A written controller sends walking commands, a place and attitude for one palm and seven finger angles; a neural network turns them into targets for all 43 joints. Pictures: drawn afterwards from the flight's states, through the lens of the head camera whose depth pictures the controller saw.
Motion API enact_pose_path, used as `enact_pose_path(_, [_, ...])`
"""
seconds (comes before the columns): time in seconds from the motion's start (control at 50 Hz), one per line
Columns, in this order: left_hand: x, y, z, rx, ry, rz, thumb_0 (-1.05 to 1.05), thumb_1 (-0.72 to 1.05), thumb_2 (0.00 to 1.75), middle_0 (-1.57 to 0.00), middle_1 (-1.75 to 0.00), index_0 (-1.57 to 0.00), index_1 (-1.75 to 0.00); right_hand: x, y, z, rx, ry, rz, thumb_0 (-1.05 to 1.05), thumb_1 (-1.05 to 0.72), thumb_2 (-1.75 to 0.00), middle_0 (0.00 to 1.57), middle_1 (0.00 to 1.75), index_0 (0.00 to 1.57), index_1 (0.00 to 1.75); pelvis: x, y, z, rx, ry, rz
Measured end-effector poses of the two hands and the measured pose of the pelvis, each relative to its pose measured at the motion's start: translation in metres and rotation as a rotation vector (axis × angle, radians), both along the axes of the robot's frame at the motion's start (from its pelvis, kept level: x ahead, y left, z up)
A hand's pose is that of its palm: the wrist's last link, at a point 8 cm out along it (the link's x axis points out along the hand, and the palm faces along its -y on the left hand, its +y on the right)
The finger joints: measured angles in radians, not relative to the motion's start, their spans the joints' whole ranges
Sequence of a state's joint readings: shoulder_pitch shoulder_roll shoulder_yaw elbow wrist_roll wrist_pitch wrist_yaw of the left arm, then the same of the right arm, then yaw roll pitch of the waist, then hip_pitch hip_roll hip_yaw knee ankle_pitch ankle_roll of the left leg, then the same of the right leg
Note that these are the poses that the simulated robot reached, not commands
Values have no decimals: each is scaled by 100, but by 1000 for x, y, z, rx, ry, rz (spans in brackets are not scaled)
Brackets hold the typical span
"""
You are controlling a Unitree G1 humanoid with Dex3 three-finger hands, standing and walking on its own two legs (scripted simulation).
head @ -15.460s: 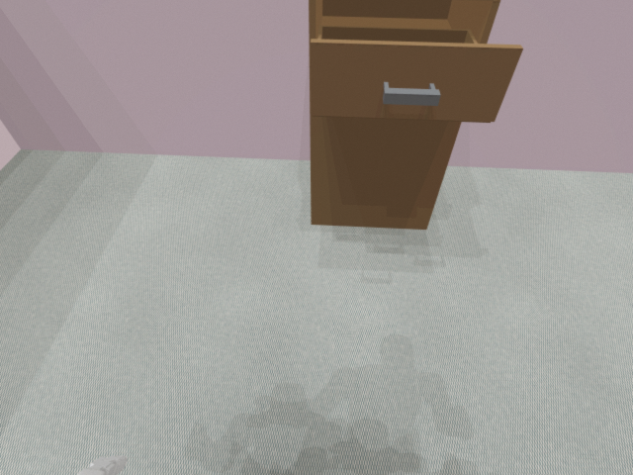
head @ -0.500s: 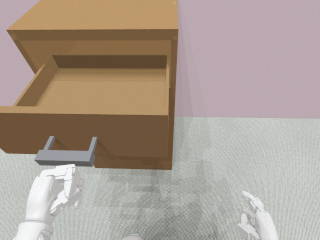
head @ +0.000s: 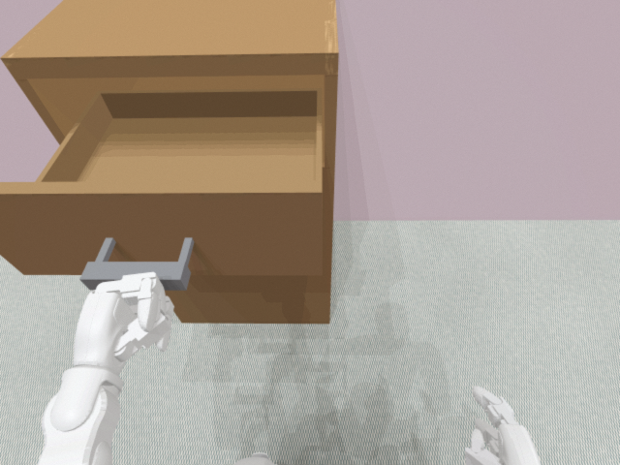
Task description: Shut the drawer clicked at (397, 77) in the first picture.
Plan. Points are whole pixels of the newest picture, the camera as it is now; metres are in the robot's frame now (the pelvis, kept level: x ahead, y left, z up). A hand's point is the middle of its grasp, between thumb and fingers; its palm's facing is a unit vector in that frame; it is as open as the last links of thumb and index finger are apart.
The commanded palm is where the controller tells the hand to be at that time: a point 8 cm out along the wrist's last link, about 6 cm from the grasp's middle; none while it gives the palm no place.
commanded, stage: push the drawer shut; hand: left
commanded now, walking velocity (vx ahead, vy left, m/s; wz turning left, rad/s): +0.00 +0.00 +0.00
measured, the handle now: (142, 260) +0.35 +0.23 +0.07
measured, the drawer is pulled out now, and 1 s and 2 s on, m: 0.25 0.13 0.01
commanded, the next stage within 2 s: none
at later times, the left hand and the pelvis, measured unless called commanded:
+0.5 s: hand (176, 269) +0.34 +0.19 +0.07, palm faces +0.02 -1.00 -0.04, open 3.1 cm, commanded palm +0.32 +0.25 +0.08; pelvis +0.00 +0.01 +0.00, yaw -1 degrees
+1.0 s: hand (184, 238) +0.39 +0.19 +0.07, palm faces +0.03 -1.00 -0.03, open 3.1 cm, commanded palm +0.37 +0.24 +0.08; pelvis +0.00 +0.01 +0.00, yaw -1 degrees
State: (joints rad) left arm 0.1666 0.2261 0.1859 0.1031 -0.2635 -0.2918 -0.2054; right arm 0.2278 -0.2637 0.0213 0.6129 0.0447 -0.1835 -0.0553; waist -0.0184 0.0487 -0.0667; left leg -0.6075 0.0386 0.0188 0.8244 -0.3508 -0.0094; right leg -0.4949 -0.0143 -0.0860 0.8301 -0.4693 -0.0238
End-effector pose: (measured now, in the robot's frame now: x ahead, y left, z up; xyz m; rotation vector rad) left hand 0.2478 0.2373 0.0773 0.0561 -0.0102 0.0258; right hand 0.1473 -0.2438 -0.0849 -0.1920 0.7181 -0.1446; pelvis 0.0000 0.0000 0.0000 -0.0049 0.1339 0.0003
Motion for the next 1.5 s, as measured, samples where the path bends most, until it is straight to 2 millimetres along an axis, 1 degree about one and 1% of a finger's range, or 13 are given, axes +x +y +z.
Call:
enact_pose_path(0.16, [19, 3, -1, -5, -4, -8, 0, 85, 91, -140, -160, -140, -160, -5, 2, 0, -4, 24, -8, 1, -91, -90, 20, 30, 20, 30, -2, 3, 1, -1, -2, -4])
enact_pose_path(0.32, [44, 4, -2, -12, 0, -1, -1, 83, 91, -140, -160, -140, -160, -12, 4, -3, -6, 63, -15, 1, -91, -90, 20, 30, 20, 30, -5, 7, 2, -4, 3, -5])
enact_pose_path(0.62, [85, 5, -2, -16, 5, -8, -2, 83, 90, -140, -160, -140, -160, -41, 1, -10, -5, 176, -61, 1, -91, -90, 20, 30, 20, 30, -2, 10, 3, -5, 20, -19])
enact_pose_path(0.88, [109, 5, -1, -21, 1, -6, 0, 83, 89, -140, -160, -140, -160, -61, -4, -14, -9, 247, -101, 1, -91, -90, 20, 30, 20, 30, 0, 12, 2, -8, 34, -26])
enact_pose_path(1.0, [119, 4, -1, -22, 0, 0, 0, 84, 90, -140, -160, -140, -160, -67, -4, -17, -9, 272, -103, 1, -91, -90, 20, 30, 20, 30, -2, 12, 1, -10, 40, -23])
enact_pose_path(1.12, [134, 4, -1, -22, 8, 3, 0, 84, 91, -140, -160, -140, -160, -75, -4, -21, -13, 304, -105, 1, -91, -90, 20, 30, 20, 30, -6, 11, -1, -12, 50, -19])
enact_pose_path(1.24, [152, 4, 0, -26, 16, 1, 0, 84, 91, -140, -160, -140, -160, -88, -5, -24, -16, 341, -120, 1, -91, -90, 20, 30, 20, 30, -8, 11, -3, -14, 65, -22])
enact_pose_path(1.5, [186, 5, 1, -36, 15, -3, 1, 83, 90, -140, -160, -140, -160, -129, -9, -29, -23, 464, -179, 1, -91, -90, 20, 30, 20, 30, -7, 12, -7, -18, 106, -35])
